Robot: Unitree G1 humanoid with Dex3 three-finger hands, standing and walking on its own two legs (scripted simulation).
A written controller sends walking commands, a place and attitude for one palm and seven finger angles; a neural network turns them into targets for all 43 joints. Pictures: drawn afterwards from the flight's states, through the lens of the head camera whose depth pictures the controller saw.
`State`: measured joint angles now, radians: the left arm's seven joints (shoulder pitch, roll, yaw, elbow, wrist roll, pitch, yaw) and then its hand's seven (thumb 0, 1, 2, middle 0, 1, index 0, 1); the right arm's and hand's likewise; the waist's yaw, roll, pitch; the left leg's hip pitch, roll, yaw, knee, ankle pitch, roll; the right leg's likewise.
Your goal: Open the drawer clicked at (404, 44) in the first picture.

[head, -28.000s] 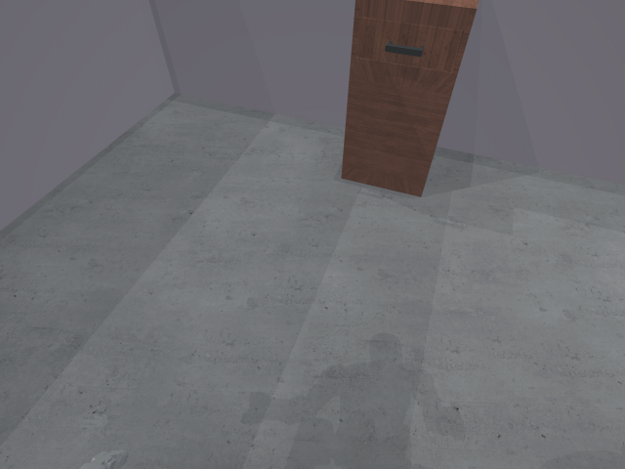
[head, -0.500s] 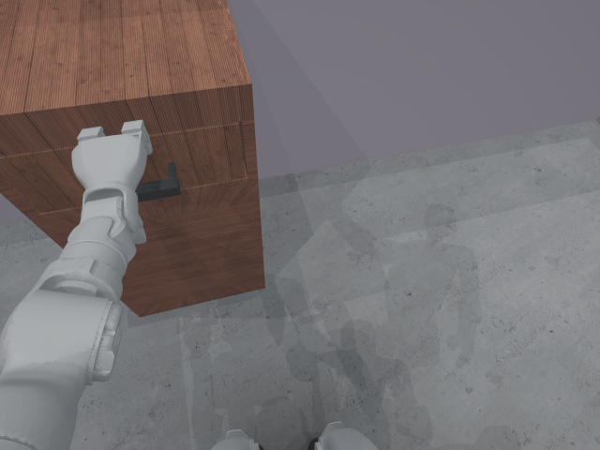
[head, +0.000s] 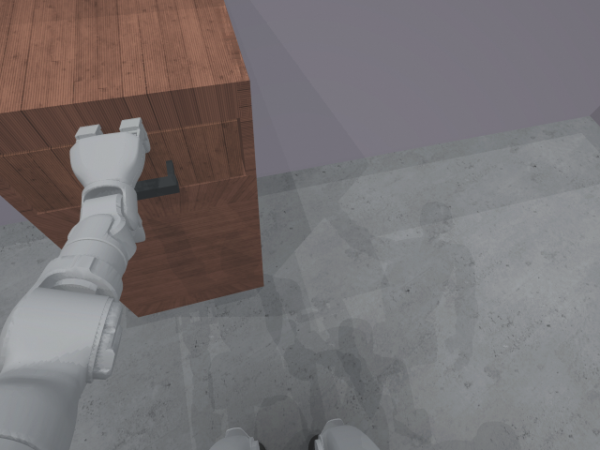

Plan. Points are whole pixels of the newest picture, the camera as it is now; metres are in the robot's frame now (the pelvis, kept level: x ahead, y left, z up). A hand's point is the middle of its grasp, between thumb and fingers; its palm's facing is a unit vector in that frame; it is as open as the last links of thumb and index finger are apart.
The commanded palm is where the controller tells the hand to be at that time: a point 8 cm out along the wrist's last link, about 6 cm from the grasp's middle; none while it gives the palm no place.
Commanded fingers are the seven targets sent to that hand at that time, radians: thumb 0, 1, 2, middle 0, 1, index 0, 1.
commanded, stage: re-aim the fingers above the handle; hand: left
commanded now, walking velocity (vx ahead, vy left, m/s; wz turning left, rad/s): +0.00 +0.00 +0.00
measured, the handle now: (135, 181) +0.54 +0.22 -0.04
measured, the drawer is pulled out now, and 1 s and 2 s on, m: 0.00 0.00 0.00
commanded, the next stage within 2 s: lower the fingers behind the handle in 0.26 s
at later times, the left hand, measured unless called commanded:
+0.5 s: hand (125, 182) +0.50 +0.21 +0.01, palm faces -0.02 -0.02 -1.00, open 13.6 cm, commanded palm +0.49 +0.22 +0.06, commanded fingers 0.00 -0.50 0.30 -0.30 -1.20 -0.30 -1.20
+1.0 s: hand (127, 185) +0.50 +0.21 +0.01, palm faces +0.00 +0.03 -1.00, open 13.7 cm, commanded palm +0.49 +0.21 +0.02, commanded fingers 0.00 -0.50 0.30 -0.30 -1.20 -0.30 -1.20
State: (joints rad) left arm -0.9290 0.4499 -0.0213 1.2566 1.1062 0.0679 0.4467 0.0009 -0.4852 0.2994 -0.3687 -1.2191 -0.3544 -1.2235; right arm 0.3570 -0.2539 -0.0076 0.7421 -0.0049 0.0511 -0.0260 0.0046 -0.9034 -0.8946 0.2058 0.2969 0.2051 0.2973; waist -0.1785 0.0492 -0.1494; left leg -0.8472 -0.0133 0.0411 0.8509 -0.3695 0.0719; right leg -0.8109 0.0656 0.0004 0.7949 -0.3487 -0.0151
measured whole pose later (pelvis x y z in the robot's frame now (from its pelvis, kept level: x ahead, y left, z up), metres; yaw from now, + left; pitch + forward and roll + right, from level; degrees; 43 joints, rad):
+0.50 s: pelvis +0.01 +0.00 +0.00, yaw +1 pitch +21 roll -2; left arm -0.93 0.42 -0.05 1.26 1.10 0.08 0.47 0.00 -0.49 0.30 -0.37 -1.22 -0.35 -1.25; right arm 0.34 -0.25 -0.01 0.74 -0.01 0.05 -0.02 0.00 -0.90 -0.89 0.21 0.30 0.21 0.30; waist -0.16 0.04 -0.16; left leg -0.84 -0.02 0.03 0.85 -0.38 0.07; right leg -0.80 0.06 -0.01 0.79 -0.36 -0.02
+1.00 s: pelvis -0.01 -0.01 -0.02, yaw +1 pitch +23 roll -2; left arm -1.01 0.47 -0.08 1.29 1.10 0.12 0.46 0.00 -0.49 0.30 -0.33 -1.23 -0.29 -1.30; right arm 0.35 -0.25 0.00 0.73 -0.01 0.04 -0.03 0.00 -0.90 -0.89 0.21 0.30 0.21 0.30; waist -0.18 0.04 -0.17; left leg -0.97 -0.01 0.02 0.96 -0.39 0.06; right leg -0.93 0.07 -0.03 0.91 -0.38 -0.03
